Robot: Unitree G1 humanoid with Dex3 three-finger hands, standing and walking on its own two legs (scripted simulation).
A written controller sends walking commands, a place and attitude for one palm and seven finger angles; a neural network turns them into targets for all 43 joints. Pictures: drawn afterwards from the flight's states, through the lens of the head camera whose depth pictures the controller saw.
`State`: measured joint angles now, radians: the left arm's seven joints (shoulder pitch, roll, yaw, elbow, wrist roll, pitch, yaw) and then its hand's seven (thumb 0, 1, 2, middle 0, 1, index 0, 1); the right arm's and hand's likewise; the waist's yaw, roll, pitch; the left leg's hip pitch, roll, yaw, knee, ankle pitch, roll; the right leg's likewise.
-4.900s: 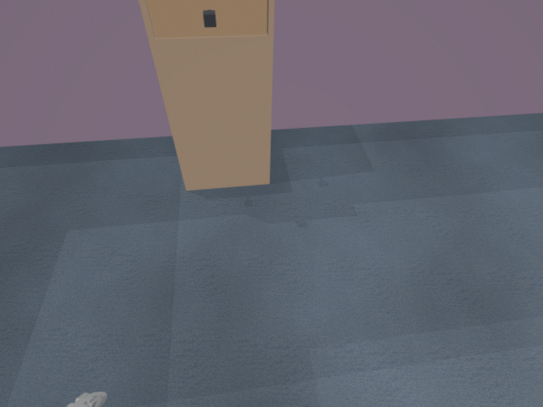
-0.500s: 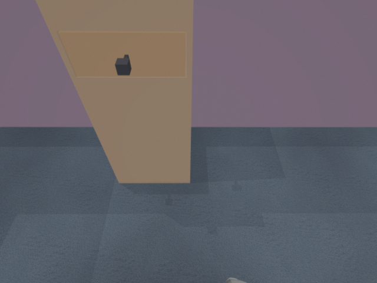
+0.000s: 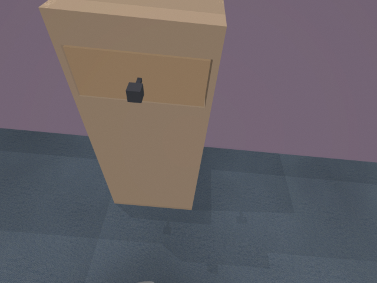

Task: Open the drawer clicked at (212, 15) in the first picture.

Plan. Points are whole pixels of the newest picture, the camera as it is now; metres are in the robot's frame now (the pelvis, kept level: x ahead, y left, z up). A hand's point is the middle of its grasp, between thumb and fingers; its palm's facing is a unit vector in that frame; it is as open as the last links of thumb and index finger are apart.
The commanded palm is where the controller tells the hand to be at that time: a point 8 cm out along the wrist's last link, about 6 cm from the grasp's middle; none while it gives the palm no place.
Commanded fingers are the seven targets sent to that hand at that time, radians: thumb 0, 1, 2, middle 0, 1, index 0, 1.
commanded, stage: come to a stop and stand still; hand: left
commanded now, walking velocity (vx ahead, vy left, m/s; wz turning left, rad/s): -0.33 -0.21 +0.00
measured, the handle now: (136, 88) +0.57 +0.20 +0.08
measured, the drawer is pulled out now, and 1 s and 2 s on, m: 0.00 0.00 0.00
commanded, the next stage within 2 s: look again from close up in 1.30 s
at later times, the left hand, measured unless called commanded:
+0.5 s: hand out of the picture +0.13 +0.16 -0.15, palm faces -0.04 -0.95 -0.30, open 7.4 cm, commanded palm none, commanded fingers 0.00 0.90 0.90 -0.20 -0.30 -0.20 -0.30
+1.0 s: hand out of the picture +0.01 +0.19 -0.17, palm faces +0.05 -0.97 -0.23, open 7.4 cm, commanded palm none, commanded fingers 0.00 0.90 0.90 -0.20 -0.30 -0.20 -0.30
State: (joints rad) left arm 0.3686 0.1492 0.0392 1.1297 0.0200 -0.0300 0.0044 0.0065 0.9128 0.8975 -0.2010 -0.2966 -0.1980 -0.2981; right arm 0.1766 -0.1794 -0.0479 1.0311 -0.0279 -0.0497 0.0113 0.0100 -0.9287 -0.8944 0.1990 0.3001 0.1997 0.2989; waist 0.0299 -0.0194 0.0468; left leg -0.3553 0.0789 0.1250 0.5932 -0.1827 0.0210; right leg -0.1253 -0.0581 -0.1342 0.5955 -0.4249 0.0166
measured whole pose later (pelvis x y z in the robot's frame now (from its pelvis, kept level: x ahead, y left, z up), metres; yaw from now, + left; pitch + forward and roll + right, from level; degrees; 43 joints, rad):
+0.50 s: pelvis +0.03 -0.04 +0.00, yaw -3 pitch -1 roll +1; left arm 0.15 0.19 0.05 0.98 0.02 0.01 0.03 0.01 0.91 0.90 -0.20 -0.30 -0.19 -0.30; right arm 0.20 -0.18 -0.07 1.06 -0.02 0.04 -0.02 0.01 -0.91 -0.89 0.20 0.30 0.20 0.30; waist -0.02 0.04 0.09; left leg -0.31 0.09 0.14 0.63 -0.36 -0.02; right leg -0.27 -0.05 -0.07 0.60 -0.32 0.00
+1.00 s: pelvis -0.01 -0.02 +0.01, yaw -2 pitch -1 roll +1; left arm 0.26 0.22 0.05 1.07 0.02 0.05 0.02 0.01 0.91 0.90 -0.20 -0.30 -0.20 -0.30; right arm 0.21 -0.19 -0.03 1.03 -0.02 0.02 -0.01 0.01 -0.91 -0.89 0.20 0.30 0.20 0.30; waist 0.04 -0.03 0.03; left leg -0.18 0.02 0.02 0.48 -0.30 -0.02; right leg -0.30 -0.07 -0.07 0.53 -0.25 0.02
